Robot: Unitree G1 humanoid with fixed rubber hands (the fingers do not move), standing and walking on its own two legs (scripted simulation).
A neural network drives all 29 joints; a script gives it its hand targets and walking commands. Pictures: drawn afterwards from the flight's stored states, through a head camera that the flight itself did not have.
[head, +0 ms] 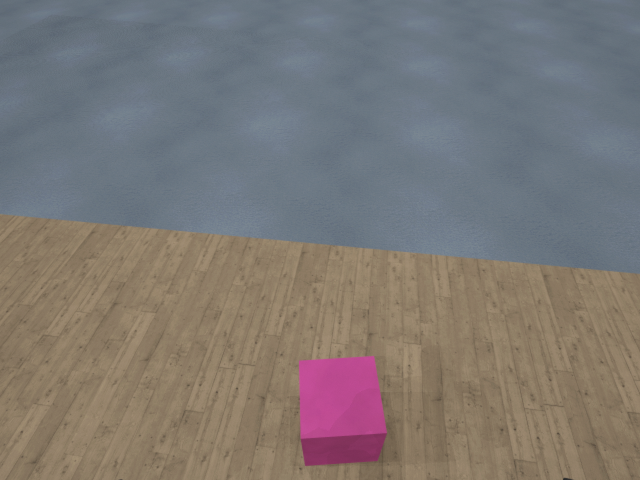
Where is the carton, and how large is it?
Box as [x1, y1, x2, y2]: [299, 356, 386, 465]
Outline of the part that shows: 373,356 299,361 300,432 305,465 377,460 386,434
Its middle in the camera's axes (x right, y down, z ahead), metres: +0.06 +0.50 +1.09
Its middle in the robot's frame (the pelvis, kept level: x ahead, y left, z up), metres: +0.45 -0.02 -0.66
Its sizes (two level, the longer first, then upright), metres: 0.210 0.200 0.250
